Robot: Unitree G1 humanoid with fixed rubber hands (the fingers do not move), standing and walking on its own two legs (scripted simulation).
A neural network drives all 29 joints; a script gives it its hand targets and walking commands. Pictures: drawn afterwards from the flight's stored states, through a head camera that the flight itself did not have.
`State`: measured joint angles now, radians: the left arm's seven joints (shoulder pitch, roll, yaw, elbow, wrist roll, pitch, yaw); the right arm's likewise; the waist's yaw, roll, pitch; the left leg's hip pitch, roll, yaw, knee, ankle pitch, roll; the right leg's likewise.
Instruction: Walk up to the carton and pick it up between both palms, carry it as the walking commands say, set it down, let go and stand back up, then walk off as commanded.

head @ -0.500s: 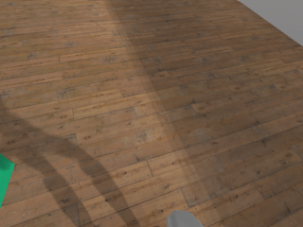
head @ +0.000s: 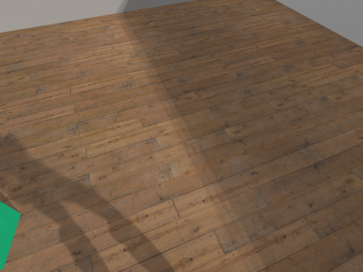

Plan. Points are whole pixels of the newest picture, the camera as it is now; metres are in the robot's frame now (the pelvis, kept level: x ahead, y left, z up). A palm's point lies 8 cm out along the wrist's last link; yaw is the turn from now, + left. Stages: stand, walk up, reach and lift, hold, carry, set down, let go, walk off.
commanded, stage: stand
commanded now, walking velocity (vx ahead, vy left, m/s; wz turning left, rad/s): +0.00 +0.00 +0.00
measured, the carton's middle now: out of the picture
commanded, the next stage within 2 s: none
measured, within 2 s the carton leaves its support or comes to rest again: neither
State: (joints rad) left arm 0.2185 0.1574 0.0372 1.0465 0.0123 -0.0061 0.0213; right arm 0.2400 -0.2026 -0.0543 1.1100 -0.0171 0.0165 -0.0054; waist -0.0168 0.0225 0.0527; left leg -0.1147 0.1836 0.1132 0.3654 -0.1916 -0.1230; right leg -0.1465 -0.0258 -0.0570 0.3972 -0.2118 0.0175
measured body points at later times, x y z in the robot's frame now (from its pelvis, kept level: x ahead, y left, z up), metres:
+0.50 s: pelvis +0.01 +0.05 +0.00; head +0.03 +0.06 +0.45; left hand +0.01 +0.27 -0.17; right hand -0.01 -0.17 -0.16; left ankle -0.01 +0.19 -0.74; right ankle +0.00 -0.13 -0.74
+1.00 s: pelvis +0.01 +0.06 +0.00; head +0.03 +0.07 +0.45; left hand +0.02 +0.28 -0.17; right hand -0.01 -0.16 -0.16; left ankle -0.01 +0.19 -0.74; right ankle +0.00 -0.13 -0.74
